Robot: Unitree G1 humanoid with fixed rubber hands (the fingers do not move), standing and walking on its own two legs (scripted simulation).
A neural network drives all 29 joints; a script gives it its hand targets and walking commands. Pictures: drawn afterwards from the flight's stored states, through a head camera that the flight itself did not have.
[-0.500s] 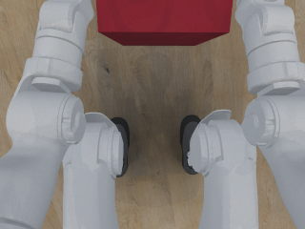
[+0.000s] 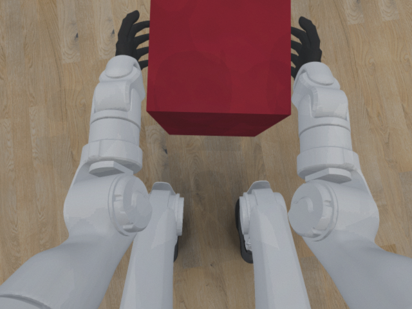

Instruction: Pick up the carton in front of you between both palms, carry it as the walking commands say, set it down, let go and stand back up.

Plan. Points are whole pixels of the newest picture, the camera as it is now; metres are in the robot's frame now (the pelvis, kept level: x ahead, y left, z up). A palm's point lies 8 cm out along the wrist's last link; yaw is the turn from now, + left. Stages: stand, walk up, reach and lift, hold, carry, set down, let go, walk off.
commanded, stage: reach and lift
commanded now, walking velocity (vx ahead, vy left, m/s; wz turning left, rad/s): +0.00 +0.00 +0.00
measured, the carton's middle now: (215, 77) +0.53 -0.01 -0.13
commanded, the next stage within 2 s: none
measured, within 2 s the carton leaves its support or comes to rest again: neither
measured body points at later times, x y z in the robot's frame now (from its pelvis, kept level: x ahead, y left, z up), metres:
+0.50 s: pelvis +0.04 +0.00 +0.13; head +0.23 +0.00 +0.54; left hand +0.50 +0.15 +0.09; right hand +0.49 -0.16 +0.09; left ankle +0.12 +0.13 -0.44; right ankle +0.12 -0.13 -0.44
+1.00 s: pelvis +0.09 +0.00 +0.26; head +0.16 +0.00 +0.70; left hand +0.44 +0.15 +0.24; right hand +0.44 -0.15 +0.24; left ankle +0.12 +0.13 -0.44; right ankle +0.12 -0.13 -0.44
